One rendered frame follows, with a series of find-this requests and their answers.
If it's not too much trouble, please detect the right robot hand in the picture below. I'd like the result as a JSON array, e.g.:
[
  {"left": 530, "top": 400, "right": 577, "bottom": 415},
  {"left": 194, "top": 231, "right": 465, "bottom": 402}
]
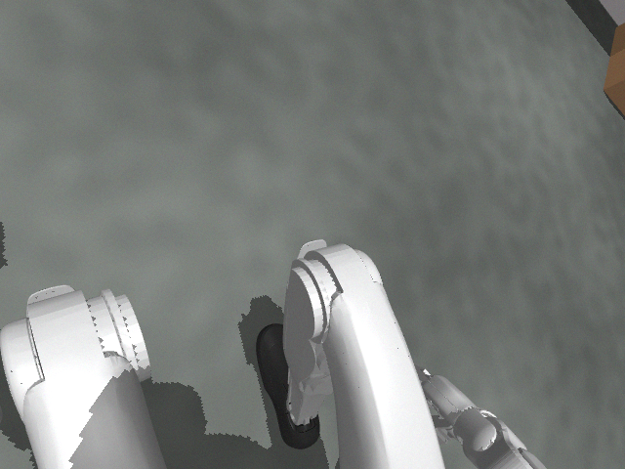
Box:
[{"left": 414, "top": 364, "right": 477, "bottom": 445}]

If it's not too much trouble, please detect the right robot arm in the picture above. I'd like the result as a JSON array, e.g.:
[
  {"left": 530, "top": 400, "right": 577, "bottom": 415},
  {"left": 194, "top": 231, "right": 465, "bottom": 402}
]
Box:
[{"left": 453, "top": 407, "right": 547, "bottom": 469}]

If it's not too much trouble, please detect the right robot foot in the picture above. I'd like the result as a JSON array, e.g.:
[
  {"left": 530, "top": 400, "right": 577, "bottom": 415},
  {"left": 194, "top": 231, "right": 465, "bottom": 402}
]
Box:
[{"left": 256, "top": 323, "right": 320, "bottom": 449}]

